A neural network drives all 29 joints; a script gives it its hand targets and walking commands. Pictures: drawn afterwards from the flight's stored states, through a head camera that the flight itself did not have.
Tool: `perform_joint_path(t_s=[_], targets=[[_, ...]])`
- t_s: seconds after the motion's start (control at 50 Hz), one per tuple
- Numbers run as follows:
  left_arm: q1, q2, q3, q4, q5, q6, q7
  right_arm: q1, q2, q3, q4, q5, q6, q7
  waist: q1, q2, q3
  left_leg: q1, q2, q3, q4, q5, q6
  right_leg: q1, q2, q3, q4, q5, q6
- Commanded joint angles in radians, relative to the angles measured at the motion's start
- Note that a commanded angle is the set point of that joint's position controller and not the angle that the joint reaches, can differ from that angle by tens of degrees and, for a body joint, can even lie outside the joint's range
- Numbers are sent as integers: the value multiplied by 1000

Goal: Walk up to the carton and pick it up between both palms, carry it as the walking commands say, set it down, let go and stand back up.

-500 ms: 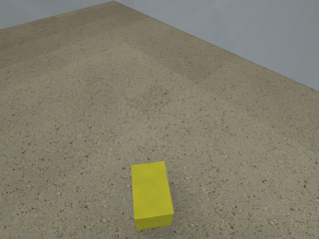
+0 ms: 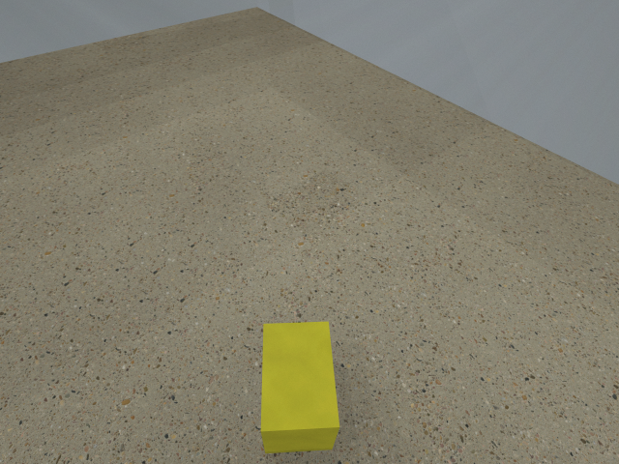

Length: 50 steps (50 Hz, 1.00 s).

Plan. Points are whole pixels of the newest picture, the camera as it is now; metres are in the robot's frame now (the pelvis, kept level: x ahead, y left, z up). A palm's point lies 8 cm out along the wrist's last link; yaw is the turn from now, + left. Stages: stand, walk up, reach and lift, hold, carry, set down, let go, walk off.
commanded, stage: walk up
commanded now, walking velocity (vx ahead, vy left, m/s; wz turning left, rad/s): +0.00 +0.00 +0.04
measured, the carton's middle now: (297, 386) +0.47 +0.01 -0.66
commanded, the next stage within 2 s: none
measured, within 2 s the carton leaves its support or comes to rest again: neither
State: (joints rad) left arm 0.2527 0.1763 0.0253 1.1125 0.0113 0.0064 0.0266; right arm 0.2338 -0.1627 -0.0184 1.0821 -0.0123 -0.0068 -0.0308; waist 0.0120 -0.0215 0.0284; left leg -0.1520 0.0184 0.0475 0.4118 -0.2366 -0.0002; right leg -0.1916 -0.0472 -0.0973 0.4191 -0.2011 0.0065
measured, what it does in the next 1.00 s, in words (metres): stands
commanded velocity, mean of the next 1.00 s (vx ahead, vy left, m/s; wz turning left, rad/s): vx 0.00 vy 0.00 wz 0.10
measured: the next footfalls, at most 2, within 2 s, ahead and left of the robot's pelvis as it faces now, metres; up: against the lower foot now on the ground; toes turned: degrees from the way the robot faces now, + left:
none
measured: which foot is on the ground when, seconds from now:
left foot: down 0.00-1.00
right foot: down 0.00-1.00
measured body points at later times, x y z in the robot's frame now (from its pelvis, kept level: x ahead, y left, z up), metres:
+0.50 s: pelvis +0.02 +0.00 +0.00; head +0.03 +0.00 +0.45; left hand +0.00 +0.22 -0.16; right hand +0.01 -0.22 -0.16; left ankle -0.01 +0.12 -0.74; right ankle +0.02 -0.12 -0.74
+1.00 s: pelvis +0.00 -0.01 -0.01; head +0.02 +0.00 +0.44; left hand -0.01 +0.23 -0.16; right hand +0.07 -0.26 -0.15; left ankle -0.01 +0.12 -0.74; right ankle +0.02 -0.12 -0.74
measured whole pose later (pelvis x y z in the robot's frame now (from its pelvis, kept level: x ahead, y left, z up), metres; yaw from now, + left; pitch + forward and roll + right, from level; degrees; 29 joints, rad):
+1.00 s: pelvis +0.00 -0.01 -0.01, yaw +5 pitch +0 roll -1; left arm 0.28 0.20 0.04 1.07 0.02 0.02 0.04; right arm 0.23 -0.19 -0.03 1.02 -0.03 0.01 -0.03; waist 0.01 0.00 0.02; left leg -0.24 0.02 -0.05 0.51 -0.27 -0.02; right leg -0.22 -0.05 -0.19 0.48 -0.25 -0.01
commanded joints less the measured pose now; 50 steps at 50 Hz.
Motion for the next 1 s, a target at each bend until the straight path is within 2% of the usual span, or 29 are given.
perform_joint_path(t_s=[0.0,0.12,0.48,0.5,0.52,0.56,0.6,0.68,0.74,0.8,0.88,0.98], targets=[[71,68,9,0,-1,-12,-1,30,-113,-15,-2,5,-10,-4,7,102,51,-78,124,-134,-166,44,26,50,-49,63,-67,45,-6],[78,60,7,22,-5,-22,4,66,-83,-8,24,8,-13,-3,-7,28,39,-31,93,-98,-124,88,14,36,-71,93,-125,56,-11],[124,37,9,41,-8,-22,14,123,-55,-2,50,10,-15,-13,-8,26,33,-31,94,-86,-102,176,12,59,-75,77,-106,142,-17],[110,64,12,36,-4,-18,19,111,-98,-19,38,8,-12,-16,-11,25,32,-53,114,-91,-92,172,11,37,-86,46,-64,141,-4],[90,100,34,3,-2,-11,28,100,-125,-31,9,-9,-5,-10,-10,39,38,-134,129,-143,-55,246,30,78,-64,-5,4,95,17],[131,77,27,0,5,-5,32,77,-122,-30,-11,-13,-2,-7,-2,71,7,-137,133,-137,-30,263,38,66,-64,2,18,89,15],[122,78,29,-8,4,-3,31,86,-108,-25,-17,-13,0,-6,-2,46,2,-163,116,-129,-12,251,27,75,-81,15,9,103,5],[100,103,31,-22,2,-1,28,89,-91,-19,-35,-11,6,-6,-15,-12,-7,-145,68,-66,59,215,1,51,-138,53,-38,114,-30],[78,108,31,-34,4,5,26,91,-99,-20,-45,-12,9,-5,-21,-3,-5,-126,67,-71,60,220,3,27,-139,43,-41,65,-33],[75,107,29,-42,4,9,23,79,-118,-23,-60,-14,8,-4,-18,25,3,-135,88,-110,33,237,14,22,-113,20,-29,12,-22],[86,110,28,-51,4,12,19,53,-139,-29,-81,-18,7,-5,-7,59,8,-179,105,-163,-4,196,24,46,-89,12,-17,-23,-16],[89,129,31,-67,9,12,17,36,-128,-28,-99,-19,8,-2,-6,19,13,-207,63,-123,44,144,11,53,-127,39,-66,-89,-33]])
